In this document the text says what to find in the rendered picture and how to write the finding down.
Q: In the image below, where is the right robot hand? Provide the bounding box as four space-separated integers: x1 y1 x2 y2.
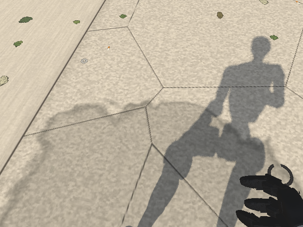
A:
236 173 303 227

